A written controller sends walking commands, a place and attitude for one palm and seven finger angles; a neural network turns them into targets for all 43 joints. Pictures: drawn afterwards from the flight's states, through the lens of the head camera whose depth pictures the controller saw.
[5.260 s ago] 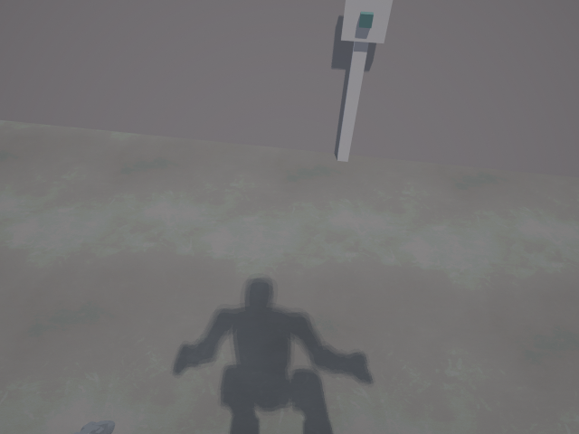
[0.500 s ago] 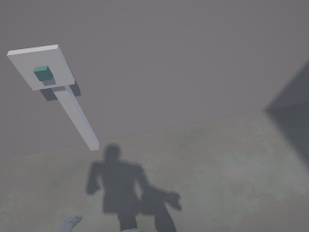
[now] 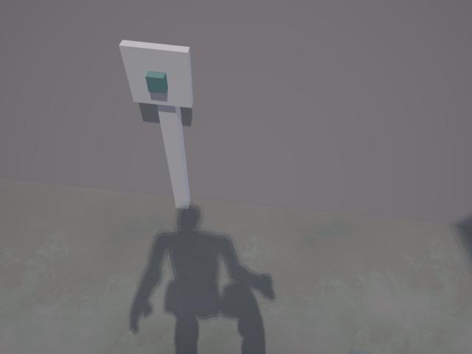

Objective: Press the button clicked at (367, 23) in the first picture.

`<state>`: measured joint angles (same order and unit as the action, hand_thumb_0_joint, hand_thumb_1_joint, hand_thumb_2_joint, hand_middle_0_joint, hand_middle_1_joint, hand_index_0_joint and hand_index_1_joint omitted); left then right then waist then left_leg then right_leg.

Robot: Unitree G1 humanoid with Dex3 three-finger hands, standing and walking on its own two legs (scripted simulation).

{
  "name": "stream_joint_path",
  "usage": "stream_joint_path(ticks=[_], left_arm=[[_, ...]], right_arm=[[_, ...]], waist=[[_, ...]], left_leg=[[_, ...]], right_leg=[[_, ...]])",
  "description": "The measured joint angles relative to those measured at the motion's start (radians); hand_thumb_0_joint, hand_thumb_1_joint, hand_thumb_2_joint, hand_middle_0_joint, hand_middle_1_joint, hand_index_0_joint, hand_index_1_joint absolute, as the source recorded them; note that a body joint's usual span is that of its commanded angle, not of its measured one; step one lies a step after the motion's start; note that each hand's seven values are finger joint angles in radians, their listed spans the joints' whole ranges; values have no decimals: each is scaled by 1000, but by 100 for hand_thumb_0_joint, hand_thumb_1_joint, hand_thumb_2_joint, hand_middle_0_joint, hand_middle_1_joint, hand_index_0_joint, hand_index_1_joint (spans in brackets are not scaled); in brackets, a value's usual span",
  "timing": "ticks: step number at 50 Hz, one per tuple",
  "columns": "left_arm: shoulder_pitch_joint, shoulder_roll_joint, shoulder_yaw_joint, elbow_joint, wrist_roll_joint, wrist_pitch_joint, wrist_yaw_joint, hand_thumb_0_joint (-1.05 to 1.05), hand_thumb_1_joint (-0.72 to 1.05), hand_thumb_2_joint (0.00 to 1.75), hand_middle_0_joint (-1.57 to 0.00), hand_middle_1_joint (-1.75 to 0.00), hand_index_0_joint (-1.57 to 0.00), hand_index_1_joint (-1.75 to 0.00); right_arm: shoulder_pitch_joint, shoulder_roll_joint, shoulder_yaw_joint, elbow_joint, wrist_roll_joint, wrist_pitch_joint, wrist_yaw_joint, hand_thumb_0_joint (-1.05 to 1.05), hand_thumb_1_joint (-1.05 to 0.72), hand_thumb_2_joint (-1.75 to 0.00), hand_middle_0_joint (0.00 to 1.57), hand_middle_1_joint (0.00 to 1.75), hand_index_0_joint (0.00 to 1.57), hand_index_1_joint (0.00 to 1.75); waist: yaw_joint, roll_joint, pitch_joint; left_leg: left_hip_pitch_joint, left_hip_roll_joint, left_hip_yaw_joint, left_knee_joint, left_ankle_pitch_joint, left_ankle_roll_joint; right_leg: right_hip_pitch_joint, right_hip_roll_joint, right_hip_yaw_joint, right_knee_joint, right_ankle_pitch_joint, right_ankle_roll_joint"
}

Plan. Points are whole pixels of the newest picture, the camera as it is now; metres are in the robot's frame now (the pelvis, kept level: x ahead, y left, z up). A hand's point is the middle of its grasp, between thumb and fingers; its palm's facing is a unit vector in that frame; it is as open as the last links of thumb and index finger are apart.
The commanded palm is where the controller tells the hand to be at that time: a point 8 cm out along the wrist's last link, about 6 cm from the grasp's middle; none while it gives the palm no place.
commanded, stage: take the last steps up to it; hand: left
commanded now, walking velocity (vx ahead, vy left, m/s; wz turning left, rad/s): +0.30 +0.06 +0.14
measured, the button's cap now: (157, 81) +0.76 +0.30 -0.01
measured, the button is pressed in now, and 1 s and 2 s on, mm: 0 0 0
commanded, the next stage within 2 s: come to a stop and stand still in 0.86 s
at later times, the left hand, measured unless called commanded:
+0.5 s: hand (149, 340) +0.15 +0.17 -0.15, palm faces +0.13 -0.97 -0.22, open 7.2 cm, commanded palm none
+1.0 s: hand (124, 291) +0.24 +0.26 -0.17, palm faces +0.11 -0.98 -0.16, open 7.4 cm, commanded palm none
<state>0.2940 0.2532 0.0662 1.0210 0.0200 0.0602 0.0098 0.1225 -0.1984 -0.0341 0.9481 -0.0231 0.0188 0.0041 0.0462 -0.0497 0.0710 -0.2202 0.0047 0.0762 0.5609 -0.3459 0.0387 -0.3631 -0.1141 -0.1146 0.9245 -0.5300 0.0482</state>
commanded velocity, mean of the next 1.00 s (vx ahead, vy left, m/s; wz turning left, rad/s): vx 0.22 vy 0.02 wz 0.02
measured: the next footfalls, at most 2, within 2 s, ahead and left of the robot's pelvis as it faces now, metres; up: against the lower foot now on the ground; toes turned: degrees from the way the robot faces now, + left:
right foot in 0.34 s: +0.16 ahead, -0.11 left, +0.00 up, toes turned -5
left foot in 0.76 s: +0.29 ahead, +0.18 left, +0.00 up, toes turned +8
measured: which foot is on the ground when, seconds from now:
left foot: down 0.00-0.36, up 0.38-0.74, down 0.76-1.00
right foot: up 0.00-0.32, down 0.34-0.78, up 0.80-1.00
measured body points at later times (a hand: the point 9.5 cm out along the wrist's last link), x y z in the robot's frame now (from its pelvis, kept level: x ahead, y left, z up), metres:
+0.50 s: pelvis +0.11 -0.01 +0.01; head +0.11 -0.03 +0.46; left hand +0.15 +0.23 -0.13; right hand +0.08 -0.24 -0.16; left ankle +0.06 +0.11 -0.66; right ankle +0.12 -0.11 -0.73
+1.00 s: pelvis +0.25 +0.08 +0.01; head +0.25 +0.10 +0.46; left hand +0.23 +0.31 -0.16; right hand +0.31 -0.15 -0.13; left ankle +0.27 +0.16 -0.73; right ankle +0.25 -0.04 -0.66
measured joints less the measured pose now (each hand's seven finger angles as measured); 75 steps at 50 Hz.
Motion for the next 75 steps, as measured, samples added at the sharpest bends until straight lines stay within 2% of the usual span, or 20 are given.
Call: stream_joint_path(ticks=[2, 5, 15, 17, 20, 22, 25, 31, 37, 39, 42, 44, 46, 52, 57, 60, 65, 69, 73, 75], left_arm=[[-5, 2, 1, 13, 2, -3, -12, 1, 91, 90, -19, -30, -20, -30], [-14, -4, -4, 13, 2, -20, -24, 1, 91, 90, -19, -30, -20, -30], [-92, -68, -25, -10, 1, -48, -31, 0, 91, 90, -19, -30, -19, -30], [-100, -79, -26, -20, 3, -68, -32, 0, 91, 90, -19, -30, -20, -30], [-108, -103, -30, -24, 2, -107, -26, 0, 90, 90, -19, -30, -20, -30], [-86, -114, -30, -21, -3, -116, -18, 0, 91, 90, -20, -30, -20, -30], [-45, -109, -14, -3, -4, -118, 5, -1, 94, 90, -20, -30, -20, -30], [35, -104, -23, 63, 2, -117, -1, -1, 93, 90, -20, -30, -20, -30], [100, -110, -22, 110, 5, -105, -5, 0, 91, 90, -20, -30, -20, -30], [122, -109, -19, 121, 1, -91, -4, 0, 91, 90, -20, -30, -20, -30], [104, -101, -16, 133, -2, -61, -1, 0, 91, 90, -20, -30, -20, -30], [82, -96, -14, 132, 0, -57, -5, 0, 91, 90, -19, -30, -20, -30], [56, -93, -11, 118, 3, -59, -7, 0, 91, 90, -19, -30, -20, -30], [-26, -90, -13, 61, 2, -57, 1, 0, 91, 90, -19, -30, -19, -30], [-84, -81, -21, 45, -5, -43, 21, 0, 93, 90, -19, -30, -19, -30], [-94, -80, -28, 37, -4, -48, 22, 0, 92, 90, -19, -30, -19, -30], [-112, -104, -34, 32, -6, -48, 27, 0, 93, 90, -19, -30, -20, -30], [-140, -115, -24, 17, -2, -40, 32, 0, 92, 90, -20, -30, -20, -30], [-157, -113, -15, 6, -3, -34, 31, 0, 91, 90, -20, -30, -20, -30], [-153, -102, -13, 4, -12, -32, 38, 0, 92, 90, -20, -30, -20, -30]], right_arm=[[25, 11, 6, 5, 0, -13, -8, 1, -91, -90, 20, 30, 20, 30], [70, 21, 12, 28, 3, -28, -14, 1, -91, -90, 20, 30, 21, 30], [223, 23, 0, 133, -2, -39, -20, 1, -91, -90, 20, 30, 21, 30], [253, 23, -1, 154, 0, -37, -21, 1, -91, -90, 20, 30, 21, 30], [272, 18, -7, 185, 6, -22, -14, 1, -91, -90, 20, 30, 20, 30], [267, 17, -13, 194, 3, -8, -6, 1, -91, -90, 20, 30, 20, 30], [240, 16, -24, 177, -4, -2, 2, 1, -91, -90, 19, 30, 20, 30], [167, 23, -28, 121, -3, -12, 15, 1, -91, -90, 19, 30, 20, 30], [95, 18, -25, 91, 1, -31, 22, 1, -92, -90, 19, 30, 20, 30], [80, 15, -22, 78, -3, -52, 17, 1, -92, -90, 19, 30, 20, 30], [59, 33, -13, 67, -6, -70, -1, 1, -92, -90, 19, 30, 20, 30], [64, 48, -6, 67, -3, -71, -13, 0, -92, -90, 19, 30, 20, 30], [77, 50, -13, 71, 2, -76, -30, 0, -94, -90, 20, 30, 21, 30], [139, 56, 2, 114, 3, -69, -37, 0, -94, -90, 20, 30, 20, 30], [168, 88, 13, 161, 2, -38, -40, 0, -92, -90, 20, 30, 20, 30], [173, 104, 9, 180, 7, -21, -39, 1, -92, -90, 20, 30, 20, 30], [157, 91, -10, 169, 16, 11, -31, 1, -91, -90, 20, 30, 20, 30], [145, 77, -19, 154, 18, 27, -33, 1, -91, -90, 20, 30, 20, 30], [136, 62, -22, 138, 16, 21, -37, 1, -91, -90, 20, 30, 20, 30], [133, 58, -21, 127, 14, 17, -34, 1, -91, -90, 19, 30, 20, 30]], waist=[[-6, 8, -9], [-11, 20, -22], [-57, 51, -32], [-62, 59, -31], [-65, 92, -21], [-57, 91, -31], [-54, 90, -46], [-48, 70, -55], [-7, 49, -39], [-5, 41, -36], [-6, 17, -19], [-12, 13, -22], [-18, 10, -28], [-33, 13, -48], [-53, 23, -35], [-55, 24, -28], [-81, 82, -12], [-71, 87, 0], [-58, 62, 4], [-49, 33, 6]], left_leg=[[33, -3, -9, -51, 23, 1], [83, -14, -19, -130, 54, 10], [188, -45, -27, -177, 12, 2], [181, -40, -28, -107, -44, -10], [58, -15, -46, 226, -142, -2], [-53, -2, -44, 438, -104, -2], [-183, 42, -36, 532, 7, -20], [-277, 106, -8, 322, 114, -59], [-194, 90, 36, 63, 134, -52], [-151, 76, 54, 12, 176, -23], [-136, 61, 87, 63, 116, 15], [-95, 51, 104, 17, 112, 18], [-52, 35, 119, -49, 132, 22], [42, -4, 136, -176, 158, 31], [65, -6, 128, -145, 118, 18], [52, -3, 138, -78, 71, 1], [2, 28, 88, 19, -4, -37], [-46, 24, 14, 141, -106, -52], [-12, 24, -2, 31, -13, -56], [-8, 11, 14, 22, 30, -33]], right_leg=[[-47, 13, 20, 104, 50, -1], [-84, 13, 31, 124, 119, 3], [-26, 24, 20, -217, 190, -7], [33, 41, 7, -329, 249, -24], [60, 56, -28, -302, 267, -76], [96, 59, -37, -330, 240, -83], [158, 67, -44, -422, 264, -73], [256, 61, -50, -542, 277, -54], [311, 32, -48, -497, 194, 1], [286, 12, -38, -387, 125, 0], [135, 16, 36, -18, 11, -40], [38, 22, 43, 142, 55, -52], [-33, 18, 40, 188, 116, -50], [-107, 16, 39, 54, 217, -26], [-14, 28, 44, -203, 224, -15], [66, 33, 49, -361, 330, -31], [54, 64, 23, -345, 287, -73], [44, 71, 6, -361, 307, -80], [21, 63, 3, -351, 321, -67], [17, 52, 19, -344, 325, -57]])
